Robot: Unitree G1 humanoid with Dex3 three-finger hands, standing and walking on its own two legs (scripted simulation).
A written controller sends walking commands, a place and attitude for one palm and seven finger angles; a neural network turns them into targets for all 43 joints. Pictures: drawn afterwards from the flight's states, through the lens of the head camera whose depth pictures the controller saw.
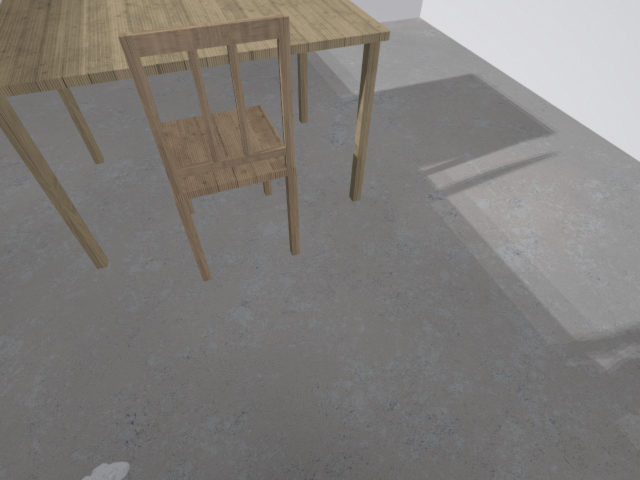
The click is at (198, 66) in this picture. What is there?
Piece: chair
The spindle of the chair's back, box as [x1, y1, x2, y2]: [187, 50, 220, 162]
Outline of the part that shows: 190,50 187,52 212,158 214,162 220,161 196,50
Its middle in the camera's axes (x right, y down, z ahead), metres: -0.31 -0.34 +1.03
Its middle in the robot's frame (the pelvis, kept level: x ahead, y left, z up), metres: +0.98 +0.36 -0.07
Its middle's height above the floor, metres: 0.69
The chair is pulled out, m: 0.00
